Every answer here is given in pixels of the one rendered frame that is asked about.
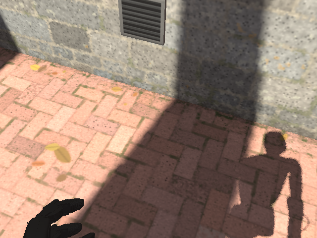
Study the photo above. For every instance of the left robot hand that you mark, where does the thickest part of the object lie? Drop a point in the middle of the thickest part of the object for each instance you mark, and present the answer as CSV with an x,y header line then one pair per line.
x,y
41,225

